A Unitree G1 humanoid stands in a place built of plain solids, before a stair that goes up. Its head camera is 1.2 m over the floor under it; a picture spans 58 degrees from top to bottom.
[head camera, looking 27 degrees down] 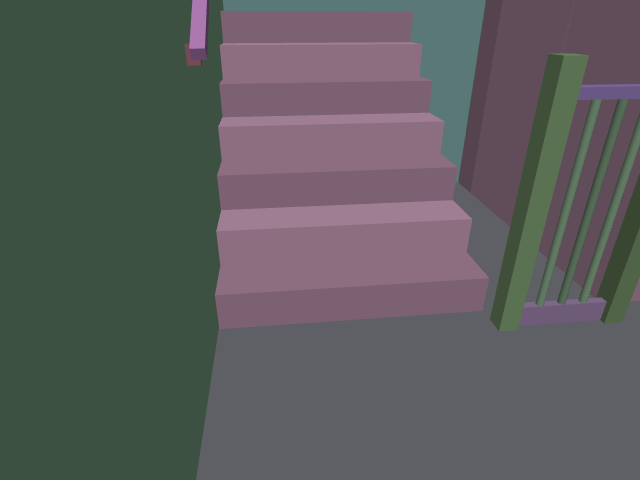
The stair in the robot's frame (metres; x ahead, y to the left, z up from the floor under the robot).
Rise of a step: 0.18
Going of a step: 0.24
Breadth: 1.20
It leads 6 degrees to the left of straight ahead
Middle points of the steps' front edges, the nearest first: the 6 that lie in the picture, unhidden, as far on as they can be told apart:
1.57 -0.16 0.18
1.81 -0.13 0.36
2.05 -0.10 0.53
2.30 -0.08 0.71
2.54 -0.05 0.89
2.78 -0.02 1.07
